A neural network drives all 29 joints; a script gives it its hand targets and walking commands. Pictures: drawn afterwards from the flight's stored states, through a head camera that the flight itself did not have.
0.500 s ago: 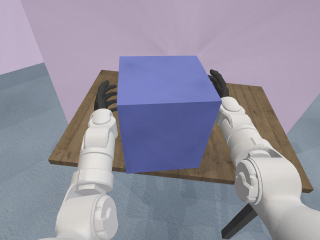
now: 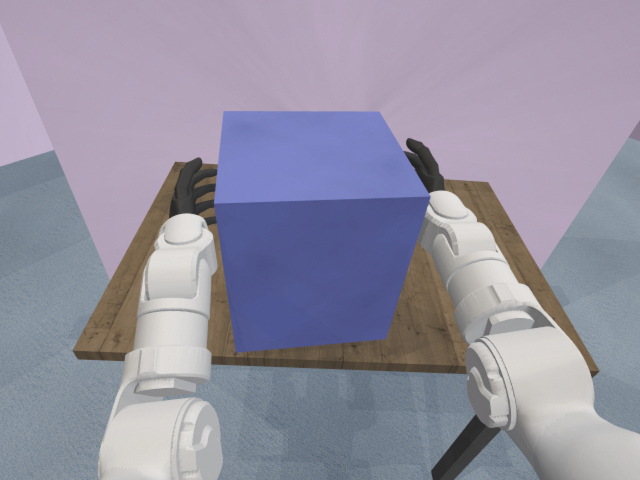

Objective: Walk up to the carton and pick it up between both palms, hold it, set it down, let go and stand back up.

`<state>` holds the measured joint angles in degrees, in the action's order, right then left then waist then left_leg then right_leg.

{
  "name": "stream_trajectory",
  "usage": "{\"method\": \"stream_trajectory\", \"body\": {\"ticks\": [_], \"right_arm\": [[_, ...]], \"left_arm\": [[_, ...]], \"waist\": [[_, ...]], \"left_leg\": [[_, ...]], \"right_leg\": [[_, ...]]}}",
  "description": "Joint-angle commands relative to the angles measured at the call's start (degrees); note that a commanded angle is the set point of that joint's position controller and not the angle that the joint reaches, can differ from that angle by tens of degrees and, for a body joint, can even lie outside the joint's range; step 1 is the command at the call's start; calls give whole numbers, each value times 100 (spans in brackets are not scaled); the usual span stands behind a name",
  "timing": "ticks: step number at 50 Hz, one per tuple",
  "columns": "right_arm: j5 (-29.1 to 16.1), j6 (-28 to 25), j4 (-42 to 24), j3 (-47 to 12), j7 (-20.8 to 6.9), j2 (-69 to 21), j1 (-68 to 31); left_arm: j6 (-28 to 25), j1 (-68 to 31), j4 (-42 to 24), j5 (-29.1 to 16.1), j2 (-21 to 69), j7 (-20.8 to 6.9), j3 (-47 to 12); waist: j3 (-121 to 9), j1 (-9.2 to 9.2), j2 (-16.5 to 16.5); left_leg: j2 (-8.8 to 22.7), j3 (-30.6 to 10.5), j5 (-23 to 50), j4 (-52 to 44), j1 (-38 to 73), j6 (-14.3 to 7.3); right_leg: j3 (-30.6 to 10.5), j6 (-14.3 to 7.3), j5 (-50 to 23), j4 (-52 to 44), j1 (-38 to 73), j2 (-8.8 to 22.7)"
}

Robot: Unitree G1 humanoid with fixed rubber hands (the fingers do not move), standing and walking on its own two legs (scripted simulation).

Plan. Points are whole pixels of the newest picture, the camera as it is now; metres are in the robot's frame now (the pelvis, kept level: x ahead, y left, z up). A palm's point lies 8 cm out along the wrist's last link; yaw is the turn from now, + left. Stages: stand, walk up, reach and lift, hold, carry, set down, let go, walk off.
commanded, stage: reach and lift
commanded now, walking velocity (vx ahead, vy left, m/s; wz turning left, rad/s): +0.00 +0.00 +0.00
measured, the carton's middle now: (308, 230) +0.42 +0.03 +0.14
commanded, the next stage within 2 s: hold in 1.74 s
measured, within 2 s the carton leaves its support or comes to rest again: neither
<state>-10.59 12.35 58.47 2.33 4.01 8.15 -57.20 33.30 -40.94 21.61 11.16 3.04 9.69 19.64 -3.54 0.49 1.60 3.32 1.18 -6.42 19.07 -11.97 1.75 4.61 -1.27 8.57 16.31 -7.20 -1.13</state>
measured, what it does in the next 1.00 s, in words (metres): stands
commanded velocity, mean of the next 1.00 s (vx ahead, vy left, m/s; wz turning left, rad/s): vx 0.00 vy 0.00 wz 0.00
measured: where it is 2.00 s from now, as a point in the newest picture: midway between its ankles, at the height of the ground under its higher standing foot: outside the picture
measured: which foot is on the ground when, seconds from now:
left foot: down 0.00-1.00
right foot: down 0.00-1.00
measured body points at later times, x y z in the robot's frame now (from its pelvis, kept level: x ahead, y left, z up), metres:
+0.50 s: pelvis +0.00 +0.01 +0.00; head -0.06 +0.04 +0.44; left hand +0.39 +0.18 +0.22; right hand +0.41 -0.13 +0.24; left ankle +0.04 +0.14 -0.75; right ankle +0.00 -0.10 -0.75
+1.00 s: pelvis +0.00 +0.02 +0.00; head -0.07 +0.05 +0.44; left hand +0.40 +0.18 +0.24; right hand +0.40 -0.13 +0.27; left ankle +0.04 +0.14 -0.75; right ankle +0.00 -0.10 -0.75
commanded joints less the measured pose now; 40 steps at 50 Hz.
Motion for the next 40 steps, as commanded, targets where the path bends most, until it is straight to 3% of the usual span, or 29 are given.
{"method": "stream_trajectory", "body": {"ticks": [1, 2, 3, 4, 6, 7, 8, 11, 12, 14, 15, 17, 18, 19, 20, 21, 22, 23, 24, 26, 29, 31, 33, 38, 39, 40], "right_arm": [[-411, -114, -2257, -1253, -393, -3540, -4046], [-423, -57, -2219, -1176, -409, -3457, -4177], [-460, 3, -2187, -1197, -336, -3600, -3891], [-513, 92, -2263, -1257, -292, -3587, -3849], [-496, 178, -2220, -1152, -236, -3588, -3807], [-624, 194, -2409, -1246, -252, -3590, -3975], [-517, 282, -2097, -1003, -240, -3407, -3871], [-654, 419, -2212, -1262, -135, -3646, -3724], [-634, 457, -2257, -1124, -119, -3567, -3800], [-674, 480, -2311, -1042, -143, -3510, -4061], [-664, 507, -2451, -1084, -111, -3635, -4257], [-779, 585, -2481, -1263, -71, -3665, -4182], [-863, 631, -2532, -1255, -31, -3726, -4080], [-946, 646, -2568, -1346, -63, -3759, -4229], [-910, 706, -2512, -1248, -57, -3608, -4237], [-910, 731, -2530, -1225, -32, -3703, -4240], [-919, 769, -2461, -1141, -61, -3623, -4293], [-987, 809, -2478, -1248, -20, -3680, -4161], [-960, 867, -2347, -1177, -5, -3610, -4123], [-1058, 972, -2314, -1236, -3, -3735, -4155], [-1058, 994, -2335, -1089, 0, -3687, -4508], [-1128, 1037, -2238, -1137, -19, -3700, -4553], [-1169, 1046, -2226, -1068, 17, -3797, -4664], [-1271, 1143, -2078, -941, -21, -3654, -4756], [-1202, 1173, -1933, -843, -20, -3523, -4642], [-1244, 1239, -2056, -981, 38, -3733, -4718]], "left_arm": [[-310, -4787, -1092, -776, 2602, -880, -2486], [-309, -4868, -1132, -739, 2647, -869, -2493], [-277, -4843, -1183, -802, 2610, -940, -2559], [-190, -4634, -1016, -684, 2517, -1019, -2401], [-178, -4850, -1116, -758, 2539, -1065, -2493], [-167, -4990, -1376, -865, 2700, -1025, -2679], [-114, -4924, -961, -749, 2643, -1066, -2543], [-12, -4987, -1200, -759, 2413, -1178, -2529], [-16, -5145, -1180, -770, 2431, -1209, -2526], [42, -5189, -1039, -868, 2684, -1203, -2638], [56, -5361, -856, -887, 2562, -1236, -2611], [125, -5174, -936, -878, 2560, -1253, -2496], [115, -5300, -989, -911, 2517, -1288, -2550], [101, -5403, -1111, -906, 2609, -1246, -2503], [174, -5304, -804, -860, 2550, -1273, -2478], [141, -5386, -894, -929, 2572, -1290, -2454], [179, -5613, -967, -967, 2629, -1251, -2538], [235, -5416, -916, -934, 2574, -1287, -2450], [244, -5459, -813, -923, 2511, -1309, -2449], [277, -5615, -783, -865, 2352, -1342, -2246], [346, -5640, -378, -866, 2482, -1388, -2136], [348, -5623, -312, -852, 2454, -1388, -2079], [307, -6082, -450, -965, 2433, -1398, -2203], [283, -6238, -413, -1127, 2547, -1279, -2286], [290, -6256, -379, -1119, 2502, -1277, -2345], [319, -6108, -150, -1065, 2292, -1347, -2071]], "waist": [[-3359, -58, -142], [-3258, -84, -191], [-3068, -232, -161], [-3000, -146, -176], [-3021, -251, -214], [-3354, -268, -390], [-2891, -407, -383], [-2924, -379, -409], [-2841, -487, -346], [-2775, -481, -443], [-2864, -475, -380], [-2943, -373, -309], [-2966, -463, -359], [-3083, -345, -437], [-2759, -414, -425], [-2961, -416, -378], [-2880, -491, -557], [-2912, -444, -401], [-2823, -550, -435], [-2683, -397, -330], [-2492, -405, -292], [-2504, -243, -308], [-2657, -414, -420], [-2905, -486, -586], [-2853, -626, -595], [-2678, -402, -248]], "left_leg": [[-529, -42, 1704, 258, 1636, 44], [-502, -82, 1682, 234, 1723, 90], [-511, -64, 1667, 255, 1686, 89], [-554, -32, 1452, 223, 1567, 57], [-530, -62, 1370, 187, 1608, 101], [-509, -95, 1573, 252, 1840, 177], [-527, -103, 1332, 199, 1715, 146], [-598, -24, 1301, 227, 1713, 109], [-562, -83, 1183, 177, 1655, 128], [-519, -90, 1130, 181, 1632, 189], [-570, -43, 857, 146, 1554, 114], [-541, -40, 1206, 215, 1633, 121], [-588, -40, 1241, 243, 1590, 125], [-553, -69, 1323, 255, 1652, 149], [-543, -94, 1076, 202, 1580, 144], [-540, -78, 1016, 192, 1558, 110], [-514, -113, 999, 199, 1555, 191], [-514, -77, 956, 192, 1570, 158], [-523, -82, 878, 157, 1637, 176], [-537, -52, 693, 116, 1470, 79], [-513, -59, 438, 11, 1317, 78], [-492, -30, 396, -17, 1341, 67], [-533, -54, 280, 23, 1239, 82], [-411, -172, 197, 11, 1512, 189], [-400, -206, 51, -31, 1543, 211], [-450, -117, 136, -10, 1333, 62]], "right_leg": [[-220, 514, -2048, -5, 768, -151], [-131, 479, -1883, 70, 581, -230], [-187, 490, -1965, 15, 626, -173], [-246, 527, -1900, 14, 764, -155], [-198, 482, -1548, -58, 686, -162], [-145, 421, -1538, -3, 590, -256], [-142, 425, -1326, -60, 370, -259], [-233, 472, -1533, -4, 688, -195], [-217, 493, -1393, -21, 561, -217], [-140, 399, -1084, -31, 343, -322], [-166, 434, -934, -104, 403, -259], [-182, 432, -1255, -42, 522, -320], [-227, 460, -1438, -35, 602, -292], [-208, 434, -1357, 27, 574, -342], [-205, 410, -1077, -54, 371, -328], [-229, 430, -1116, -75, 472, -326], [-194, 385, -1025, -39, 332, -362], [-210, 423, -1047, -71, 437, -350], [-205, 412, -1064, -82, 415, -340], [-288, 450, -888, -135, 405, -304], [-254, 431, -601, -179, 285, -328], [-285, 407, -499, -196, 261, -357], [-308, 423, -572, -156, 337, -319], [-319, 354, -456, -182, 145, -374], [-278, 354, -404, -176, 50, -388], [-346, 428, -535, -228, 232, -333]]}}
